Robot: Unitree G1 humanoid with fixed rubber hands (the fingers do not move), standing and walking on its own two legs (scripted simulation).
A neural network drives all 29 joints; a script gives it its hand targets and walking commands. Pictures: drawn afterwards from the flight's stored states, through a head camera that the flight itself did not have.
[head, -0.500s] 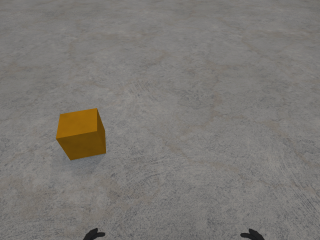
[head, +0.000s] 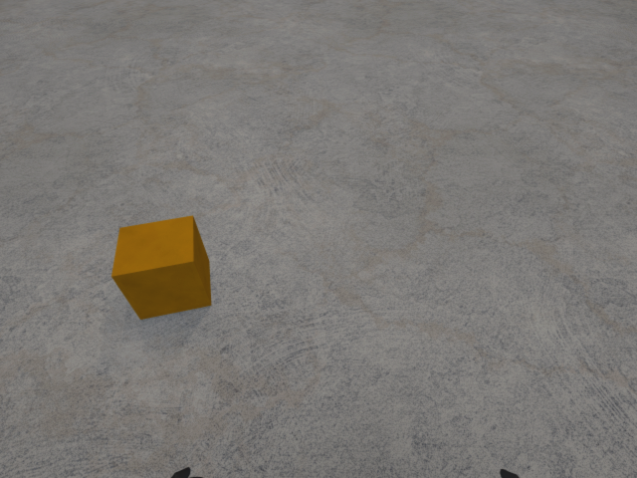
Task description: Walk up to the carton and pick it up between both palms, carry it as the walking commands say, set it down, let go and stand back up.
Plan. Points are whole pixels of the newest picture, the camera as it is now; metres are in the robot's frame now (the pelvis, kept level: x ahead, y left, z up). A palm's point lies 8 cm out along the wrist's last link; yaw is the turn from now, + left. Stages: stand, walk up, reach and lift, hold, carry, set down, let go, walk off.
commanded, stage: stand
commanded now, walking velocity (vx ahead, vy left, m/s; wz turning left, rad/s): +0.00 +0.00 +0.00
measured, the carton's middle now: (166, 267) +0.96 +0.62 -0.63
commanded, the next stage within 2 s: walk up in 0.28 s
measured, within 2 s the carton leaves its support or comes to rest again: neither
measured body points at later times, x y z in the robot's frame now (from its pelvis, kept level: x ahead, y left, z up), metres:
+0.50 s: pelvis +0.00 +0.00 +0.00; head +0.01 +0.00 +0.45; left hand +0.09 +0.24 -0.13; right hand +0.09 -0.24 -0.13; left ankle +0.00 +0.12 -0.73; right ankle +0.00 -0.12 -0.73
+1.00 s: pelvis +0.11 +0.16 +0.01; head +0.12 +0.18 +0.46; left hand +0.16 +0.43 -0.12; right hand +0.22 -0.08 -0.11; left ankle +0.07 +0.25 -0.73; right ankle +0.14 +0.01 -0.65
